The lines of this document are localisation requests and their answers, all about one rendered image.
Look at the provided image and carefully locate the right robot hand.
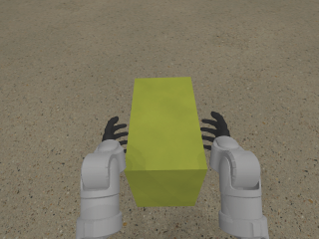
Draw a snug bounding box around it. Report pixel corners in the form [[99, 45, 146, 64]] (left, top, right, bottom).
[[200, 111, 230, 150]]

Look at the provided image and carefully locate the carton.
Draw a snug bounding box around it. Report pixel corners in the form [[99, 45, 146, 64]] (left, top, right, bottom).
[[124, 77, 207, 207]]

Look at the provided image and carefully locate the left robot forearm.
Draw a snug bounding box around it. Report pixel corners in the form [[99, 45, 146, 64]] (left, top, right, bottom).
[[75, 139, 127, 239]]

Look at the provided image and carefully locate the right robot forearm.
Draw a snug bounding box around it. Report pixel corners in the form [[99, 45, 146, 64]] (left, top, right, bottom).
[[209, 135, 270, 239]]

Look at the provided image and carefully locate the left robot hand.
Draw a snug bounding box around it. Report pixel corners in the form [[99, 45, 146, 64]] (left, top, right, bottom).
[[102, 116, 129, 153]]

